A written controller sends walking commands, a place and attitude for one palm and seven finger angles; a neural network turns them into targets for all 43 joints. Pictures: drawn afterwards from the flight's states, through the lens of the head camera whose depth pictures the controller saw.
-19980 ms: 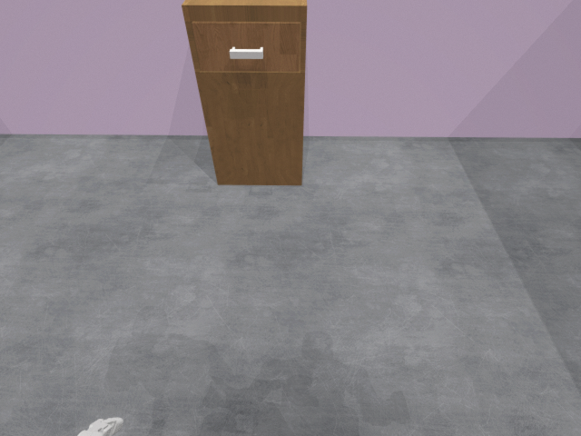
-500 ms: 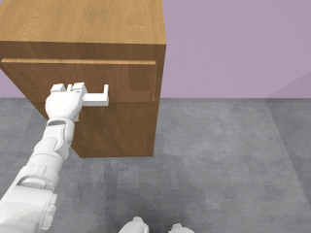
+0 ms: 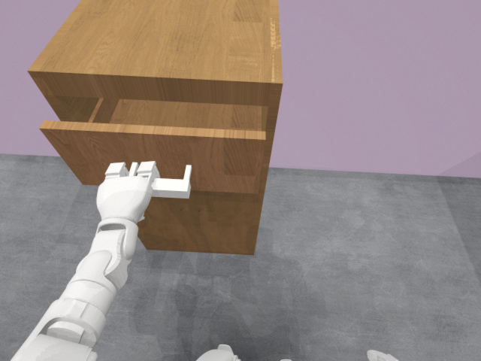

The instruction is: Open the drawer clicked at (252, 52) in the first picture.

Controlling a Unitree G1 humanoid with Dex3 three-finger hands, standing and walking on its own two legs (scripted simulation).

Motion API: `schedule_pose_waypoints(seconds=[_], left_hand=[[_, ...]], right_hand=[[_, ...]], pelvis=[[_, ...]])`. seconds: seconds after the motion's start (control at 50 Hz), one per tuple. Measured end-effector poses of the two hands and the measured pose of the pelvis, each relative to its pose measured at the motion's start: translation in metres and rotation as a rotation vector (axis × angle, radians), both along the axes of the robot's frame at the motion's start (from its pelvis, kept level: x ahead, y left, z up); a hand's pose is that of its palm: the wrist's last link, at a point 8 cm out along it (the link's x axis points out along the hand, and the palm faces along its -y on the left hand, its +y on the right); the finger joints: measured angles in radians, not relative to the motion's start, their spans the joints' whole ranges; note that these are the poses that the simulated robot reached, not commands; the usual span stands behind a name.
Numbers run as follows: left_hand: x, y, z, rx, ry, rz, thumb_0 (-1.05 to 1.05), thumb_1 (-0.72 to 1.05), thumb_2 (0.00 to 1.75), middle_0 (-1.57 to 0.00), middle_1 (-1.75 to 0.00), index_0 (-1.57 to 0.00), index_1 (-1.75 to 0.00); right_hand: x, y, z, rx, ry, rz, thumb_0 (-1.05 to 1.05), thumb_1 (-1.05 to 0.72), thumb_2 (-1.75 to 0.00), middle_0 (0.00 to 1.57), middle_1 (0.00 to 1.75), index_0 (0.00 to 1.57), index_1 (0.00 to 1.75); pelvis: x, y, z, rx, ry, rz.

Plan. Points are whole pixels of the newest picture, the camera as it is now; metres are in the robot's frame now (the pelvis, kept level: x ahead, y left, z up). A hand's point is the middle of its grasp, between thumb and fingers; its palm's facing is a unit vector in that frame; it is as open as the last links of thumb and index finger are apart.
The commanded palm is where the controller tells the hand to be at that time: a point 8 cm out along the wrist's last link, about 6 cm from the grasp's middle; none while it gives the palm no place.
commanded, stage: pull the drawer open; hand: left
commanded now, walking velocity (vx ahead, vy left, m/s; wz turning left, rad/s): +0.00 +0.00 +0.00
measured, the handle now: (159, 178) +0.44 +0.20 +0.00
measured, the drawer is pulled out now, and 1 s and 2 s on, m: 0.08 0.20 0.30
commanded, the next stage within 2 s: none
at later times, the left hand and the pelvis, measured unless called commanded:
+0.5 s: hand (127, 242) +0.31 +0.23 -0.03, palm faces -0.02 -0.09 -1.00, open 6.2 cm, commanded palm +0.28 +0.20 +0.03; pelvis -0.01 -0.01 +0.00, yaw -1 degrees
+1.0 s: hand (120, 273) +0.25 +0.23 -0.03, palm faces -0.01 -0.10 -0.99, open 6.1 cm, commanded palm +0.22 +0.20 +0.03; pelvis +0.00 -0.01 +0.00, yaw -1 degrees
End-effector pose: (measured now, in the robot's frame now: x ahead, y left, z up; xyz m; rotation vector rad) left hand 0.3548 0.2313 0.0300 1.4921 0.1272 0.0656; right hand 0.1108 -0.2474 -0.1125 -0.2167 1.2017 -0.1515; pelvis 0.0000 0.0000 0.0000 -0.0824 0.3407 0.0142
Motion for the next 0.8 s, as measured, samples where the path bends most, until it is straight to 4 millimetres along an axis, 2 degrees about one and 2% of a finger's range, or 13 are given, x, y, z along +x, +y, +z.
schedule_pose_waypoints(seconds=[0.44,0.8], left_hand=[[-0.056,-0.001,0.000,-0.006,-0.006,0.001,0.00,0.67,0.81,-0.27,-1.31,-0.33,-1.31],[-0.098,-0.003,-0.001,-0.014,-0.022,0.026,0.01,0.67,0.81,-0.27,-1.31,-0.35,-1.32]], right_hand=[[-0.002,-0.009,0.009,-0.006,-0.075,-0.007,0.01,-0.91,-0.90,0.20,0.30,0.20,0.30],[0.034,-0.001,0.017,0.011,-0.185,0.050,0.01,-0.91,-0.90,0.20,0.30,0.20,0.30]], pelvis=[[-0.007,-0.008,0.005,0.015,-0.051,-0.020],[-0.006,-0.009,0.004,0.022,-0.073,-0.019]])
